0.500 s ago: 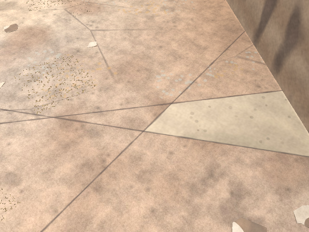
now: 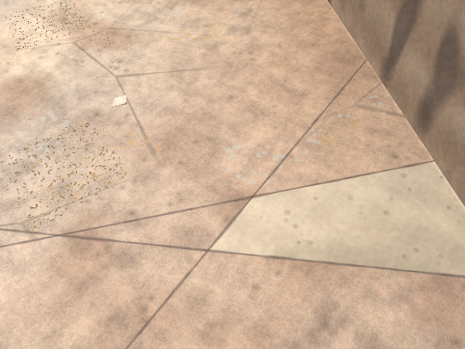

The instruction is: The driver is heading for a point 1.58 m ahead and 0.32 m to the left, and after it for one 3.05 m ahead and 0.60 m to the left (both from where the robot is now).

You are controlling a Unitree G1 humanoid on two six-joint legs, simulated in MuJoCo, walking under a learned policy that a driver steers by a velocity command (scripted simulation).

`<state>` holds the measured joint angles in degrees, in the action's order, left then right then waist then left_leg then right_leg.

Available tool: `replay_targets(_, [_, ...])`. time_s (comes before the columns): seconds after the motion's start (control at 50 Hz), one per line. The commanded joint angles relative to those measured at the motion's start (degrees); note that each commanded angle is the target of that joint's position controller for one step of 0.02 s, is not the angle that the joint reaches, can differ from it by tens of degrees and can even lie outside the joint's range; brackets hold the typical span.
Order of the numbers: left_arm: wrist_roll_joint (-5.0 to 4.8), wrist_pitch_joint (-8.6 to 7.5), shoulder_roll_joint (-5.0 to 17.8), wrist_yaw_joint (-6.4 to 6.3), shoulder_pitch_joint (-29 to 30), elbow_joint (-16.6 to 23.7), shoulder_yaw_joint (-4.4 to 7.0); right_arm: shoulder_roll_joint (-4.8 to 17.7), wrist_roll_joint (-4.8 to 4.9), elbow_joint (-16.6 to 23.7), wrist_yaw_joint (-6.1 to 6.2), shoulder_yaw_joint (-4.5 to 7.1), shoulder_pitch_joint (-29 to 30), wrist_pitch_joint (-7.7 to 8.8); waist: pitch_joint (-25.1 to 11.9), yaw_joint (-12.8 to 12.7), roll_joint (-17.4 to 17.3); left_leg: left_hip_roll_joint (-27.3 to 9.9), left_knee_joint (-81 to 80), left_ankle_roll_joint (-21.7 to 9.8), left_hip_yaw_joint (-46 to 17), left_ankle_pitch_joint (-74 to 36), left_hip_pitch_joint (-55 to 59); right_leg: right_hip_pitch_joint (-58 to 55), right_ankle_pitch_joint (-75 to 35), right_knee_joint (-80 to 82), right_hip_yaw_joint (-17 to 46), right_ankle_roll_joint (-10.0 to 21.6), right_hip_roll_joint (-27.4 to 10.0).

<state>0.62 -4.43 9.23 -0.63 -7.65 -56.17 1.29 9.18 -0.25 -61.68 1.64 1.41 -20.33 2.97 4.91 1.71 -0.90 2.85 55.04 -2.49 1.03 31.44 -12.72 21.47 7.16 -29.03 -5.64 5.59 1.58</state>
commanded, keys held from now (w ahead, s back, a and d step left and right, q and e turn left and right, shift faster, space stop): no key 1.00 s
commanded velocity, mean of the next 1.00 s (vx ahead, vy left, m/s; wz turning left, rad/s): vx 0.03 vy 0.00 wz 0.00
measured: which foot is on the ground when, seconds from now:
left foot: up 0.00-0.24, down 0.26-1.00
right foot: down 0.00-1.00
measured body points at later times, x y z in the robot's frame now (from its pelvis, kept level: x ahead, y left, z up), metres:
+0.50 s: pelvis +0.04 +0.02 +0.01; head +0.03 +0.02 +0.46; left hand +0.04 +0.24 -0.15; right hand +0.01 -0.19 -0.15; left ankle +0.02 +0.13 -0.73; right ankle +0.10 -0.07 -0.73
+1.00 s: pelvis +0.06 +0.03 +0.01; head +0.06 +0.03 +0.46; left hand +0.04 +0.24 -0.15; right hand +0.02 -0.17 -0.15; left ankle +0.02 +0.13 -0.73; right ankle +0.10 -0.07 -0.73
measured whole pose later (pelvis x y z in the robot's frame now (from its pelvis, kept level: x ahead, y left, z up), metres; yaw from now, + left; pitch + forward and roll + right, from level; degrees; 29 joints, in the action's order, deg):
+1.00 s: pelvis +0.06 +0.03 +0.01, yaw -1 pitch -1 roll +0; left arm 0.4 -0.7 7.0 -2.1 -17.6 -66.3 -0.2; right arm 6.5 -0.5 -65.4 2.5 -0.8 -20.1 1.3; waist 1.0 -0.7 -0.1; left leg 1.4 22.4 -1.7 1.3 15.4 -5.8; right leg 12.7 8.8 -22.6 -3.3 1.9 0.6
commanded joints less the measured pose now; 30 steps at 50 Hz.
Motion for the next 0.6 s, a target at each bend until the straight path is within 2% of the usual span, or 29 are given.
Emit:
replay_targets(0.02, [-0.35, 0.83, 4.23, -0.99, -5.11, 0.12, 0.25, 3.32, -1.8, 0.63, -0.29, 1.06, -4.02, -1.7, -6.27, -0.4, 4.2, -4.05, 3.72, 1.33, -4.0, -2.61, -6.69, -9.73, -29.12, 12.94, 16.11, 9.35, -17.31])
replay_targets(0.06, [0.28, 1.05, 4.03, -1.36, -4.7, -0.6, -0.11, 1.21, -1.68, -0.98, -0.36, 0.5, -6.64, -3.05, -6.76, 1.37, 5.21, -3.65, -2.44, 2.16, -2.21, -5.12, -0.61, -4.93, -23.89, 14.15, 11.96, 6.94, -14.04])
replay_targets(0.12, [0.65, 1.02, 5.98, -1.15, -6.36, -1.49, 0.08, 1.16, -1.13, -1.57, 0.51, 0.15, -5.17, -4.44, -7.7, 0.76, 5.81, -3.41, -11.39, 2.47, -1.04, -5.78, 0.89, -4.96, -11.23, 15.39, 12.16, 6.22, -13.38])
replay_targets(0.18, [0.3, 2.15, 7.0, -1.0, -6.37, -1.95, 0.41, 1.98, -0.92, -1.66, 0.67, -0.04, -2.76, -4.96, -6.29, 0.04, 7.06, -3.52, -17.7, 1.94, -0.16, -10.57, 2.79, -2.04, 10.22, 18.3, 13.94, 4.77, -12.79])
replay_targets(0.22, [-0.38, 3.19, 7.08, -1.04, -5.46, -1.98, 0.55, 1.59, -1.17, -2.46, 0.52, -0.35, -3.47, -4.68, -4.05, 0.8, 5.83, -3.39, -24.66, 1.11, 0.8, -15.64, 6.73, 2.06, 20.47, 19.11, 14.3, 2.44, -12.04])
replay_targets(0.24, [-0.51, 3.58, 6.77, -1.07, -6.43, -2.38, 0.58, 1.95, -1.48, -2.42, 0.49, -0.52, -3.36, -4.36, -2.4, 0.63, 4.39, -4.56, -28.79, 0.53, -0.81, -17.41, 7.65, 3.72, 23.91, 19.54, 14.54, 0.44, -11.57])
replay_targets(0.26, [-0.53, 3.88, 6.38, -1.04, -7.38, -2.68, 0.66, 2.73, -1.83, -2.18, 0.56, -0.66, -3.5, -3.83, -0.74, 0.07, 2.82, -7.1, -33.19, -0.04, -3.93, -16.53, 6.89, 3.85, 23.99, 18.52, 14.2, -1.51, -10.49])
replay_targets(0.28, [-0.96, 4.29, 5.37, -0.94, -9.07, -2.71, 0.72, 4.32, -1.26, -1.9, 0.62, -0.53, -1.78, -3.38, 1.85, -2.2, -1.58, -8.46, -35.51, -0.79, -7.14, -10.63, -0.37, 1.05, 19.67, 17.59, 11.3, -2.79, -7.16])
replay_targets(0.3, [-0.75, 4.4, 4.6, -0.8, -9.17, -3.16, 0.51, 3.23, -0.68, -2.03, 0.56, -0.83, -0.88, -2.86, 2.41, -2.57, -4.1, -8.95, -38.34, -0.67, -8.21, -7.27, -6.18, -5.31, 13.18, 14.4, 9.6, -2.96, -6.01])
replay_targets(0.32, [-0.41, 4.33, 3.75, -0.66, -10.18, -3.67, 0.33, 2.57, -0.46, -1.95, 0.58, -1.11, 0.03, -2.23, 1.23, -3.45, -5.18, -9.34, -40.37, -0.18, -8.71, -6.84, -8.65, -10.42, 8.35, 11.93, 8.97, -2.85, -5.75])
replay_targets(0.36, [-0.03, 4.06, 3.93, -0.55, -11.81, -4.74, 0.26, 3.06, -0.12, -1.63, 0.8, -1.03, 1.07, -1.57, -0.29, -4.31, -4.13, -9.04, -41.4, 0.37, -8.34, -8.84, -8.74, -14.08, 4.71, 10.46, 8.8, -2.73, -5.91])
replay_targets(0.44, [-0.12, 3.58, 3.63, -0.7, -11.53, -5.8, -0.14, 2.41, -0.24, -2.14, 0.78, -1.08, -1.49, -1.56, -0.39, -3.02, -0.21, -8.22, -39.34, -0.27, -6.89, -13.74, -4.13, -11.05, 5.21, 11.6, 9.52, -2.68, -6.58])
replay_targets(0.6, [-0.19, 3.49, 2.81, -1.13, -12.54, -7.58, -0.66, 2.02, -0.26, -2.66, 0.75, -1.25, -3.41, -1.62, -0.52, -2.32, 0.81, -8.03, -38.54, -0.7, -6.3, -16.45, -2.22, -10.71, 3.45, 11.33, 9.52, -2.93, -6.76])
Velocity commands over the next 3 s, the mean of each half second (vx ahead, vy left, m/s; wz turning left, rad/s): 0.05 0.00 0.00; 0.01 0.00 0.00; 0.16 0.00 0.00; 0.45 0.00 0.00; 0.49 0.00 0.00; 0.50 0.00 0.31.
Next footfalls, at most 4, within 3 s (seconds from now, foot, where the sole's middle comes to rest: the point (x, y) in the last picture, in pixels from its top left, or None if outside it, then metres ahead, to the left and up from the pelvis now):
0.26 left None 0.06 0.13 -0.77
1.96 left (225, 314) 0.55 0.06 -0.77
2.52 right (275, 218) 0.87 -0.11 -0.77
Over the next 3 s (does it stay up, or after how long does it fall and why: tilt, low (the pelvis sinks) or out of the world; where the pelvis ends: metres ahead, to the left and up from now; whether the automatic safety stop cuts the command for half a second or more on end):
stays up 0.97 -0.02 0.00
